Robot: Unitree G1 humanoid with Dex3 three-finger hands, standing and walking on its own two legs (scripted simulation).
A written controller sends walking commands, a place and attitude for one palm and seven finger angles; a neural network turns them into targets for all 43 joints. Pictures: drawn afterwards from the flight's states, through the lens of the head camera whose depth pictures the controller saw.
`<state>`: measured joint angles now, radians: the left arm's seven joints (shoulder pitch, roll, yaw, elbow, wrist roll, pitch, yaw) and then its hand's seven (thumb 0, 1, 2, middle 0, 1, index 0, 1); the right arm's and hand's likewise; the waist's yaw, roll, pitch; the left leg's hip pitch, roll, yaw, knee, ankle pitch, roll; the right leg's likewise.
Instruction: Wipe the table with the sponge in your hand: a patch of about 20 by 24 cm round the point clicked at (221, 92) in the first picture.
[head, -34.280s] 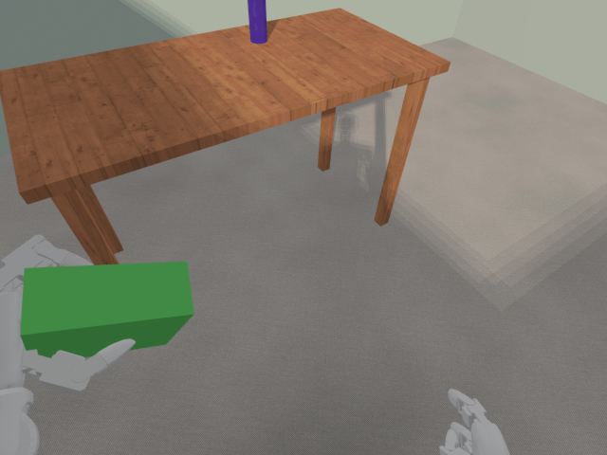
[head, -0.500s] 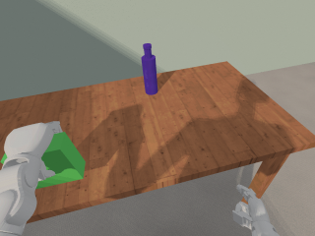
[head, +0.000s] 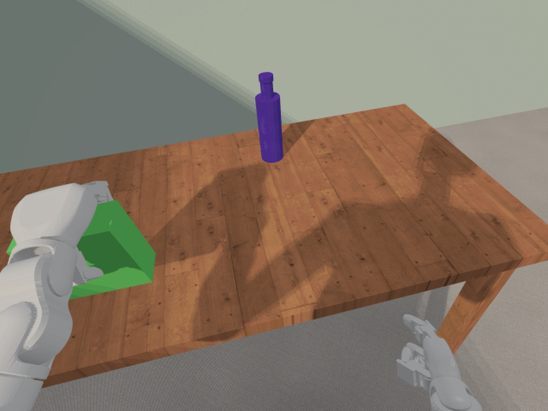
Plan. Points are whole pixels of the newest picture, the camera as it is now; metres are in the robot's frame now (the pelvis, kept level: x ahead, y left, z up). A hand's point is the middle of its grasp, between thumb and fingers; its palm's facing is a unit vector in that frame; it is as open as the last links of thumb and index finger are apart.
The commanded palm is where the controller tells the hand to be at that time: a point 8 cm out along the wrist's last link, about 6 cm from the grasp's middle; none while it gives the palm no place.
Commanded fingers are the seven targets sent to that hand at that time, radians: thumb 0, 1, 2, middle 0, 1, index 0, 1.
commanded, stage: lift the sponge slowly off the table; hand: left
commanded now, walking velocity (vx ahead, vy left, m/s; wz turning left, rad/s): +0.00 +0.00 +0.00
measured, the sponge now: (99, 261) +0.25 +0.32 +0.10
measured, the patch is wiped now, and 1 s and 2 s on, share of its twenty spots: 1.00 1.00 1.00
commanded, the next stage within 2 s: bring the sponge back beside the body in 0.54 s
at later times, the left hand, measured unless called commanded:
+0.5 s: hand (76, 211) +0.26 +0.31 +0.20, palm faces +0.18 -0.02 -0.98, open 9.8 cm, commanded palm +0.21 +0.31 +0.26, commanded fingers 0.00 0.10 1.30 -1.20 -1.60 -1.20 -1.60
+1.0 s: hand (76, 230) +0.24 +0.30 +0.19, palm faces +0.20 -0.04 -0.98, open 9.8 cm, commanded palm +0.19 +0.30 +0.25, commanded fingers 0.00 0.10 1.30 -1.20 -1.60 -1.20 -1.60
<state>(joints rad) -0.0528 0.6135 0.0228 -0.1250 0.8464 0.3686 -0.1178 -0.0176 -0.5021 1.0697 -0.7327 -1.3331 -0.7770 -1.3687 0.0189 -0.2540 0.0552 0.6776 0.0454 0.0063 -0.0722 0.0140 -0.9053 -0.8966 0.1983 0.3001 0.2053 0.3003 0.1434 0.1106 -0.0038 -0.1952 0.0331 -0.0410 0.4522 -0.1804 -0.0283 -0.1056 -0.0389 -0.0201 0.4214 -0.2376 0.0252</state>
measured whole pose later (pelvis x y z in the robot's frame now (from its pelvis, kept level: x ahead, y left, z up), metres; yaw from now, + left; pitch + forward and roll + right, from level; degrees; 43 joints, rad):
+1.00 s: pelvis +0.00 -0.01 +0.00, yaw +0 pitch -5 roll -1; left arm -0.04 0.65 0.05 -0.24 0.80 0.39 -0.14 -0.02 -0.50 1.07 -0.74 -1.33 -0.78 -1.37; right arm 0.01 -0.25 0.06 0.66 0.05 0.01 -0.08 0.01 -0.91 -0.90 0.20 0.30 0.19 0.29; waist 0.16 0.11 0.00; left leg -0.21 0.04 -0.04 0.47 -0.18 -0.04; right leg -0.12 -0.03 -0.02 0.45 -0.24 0.02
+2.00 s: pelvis -0.01 -0.02 +0.00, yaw -1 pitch -6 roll -1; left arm 0.22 0.57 0.01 -0.42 0.81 0.44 -0.09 -0.02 -0.50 1.07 -0.74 -1.33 -0.78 -1.37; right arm 0.02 -0.26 0.06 0.65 0.03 0.00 -0.07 0.01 -0.91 -0.90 0.20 0.30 0.20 0.30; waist 0.17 0.12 -0.01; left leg -0.18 0.06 -0.05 0.48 -0.19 -0.05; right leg -0.11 -0.01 -0.01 0.48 -0.26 0.01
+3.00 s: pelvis -0.03 +0.00 -0.02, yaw -2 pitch +2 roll -2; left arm 0.53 0.42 0.37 -0.62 -0.07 -0.13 0.12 -0.02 -0.51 1.07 -0.73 -1.34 -0.78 -1.37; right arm 0.19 -0.23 0.01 0.55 0.02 -0.05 -0.07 0.01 -0.91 -0.90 0.20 0.30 0.21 0.30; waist -0.03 0.01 -0.02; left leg -0.46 0.02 -0.05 0.67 -0.25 -0.01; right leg -0.40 -0.01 0.00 0.60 -0.25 0.04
